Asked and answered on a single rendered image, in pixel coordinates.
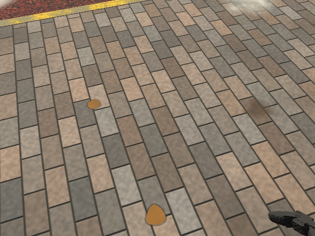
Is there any robot right hand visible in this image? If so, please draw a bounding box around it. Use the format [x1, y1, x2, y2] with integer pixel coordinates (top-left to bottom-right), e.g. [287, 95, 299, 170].
[268, 210, 315, 236]

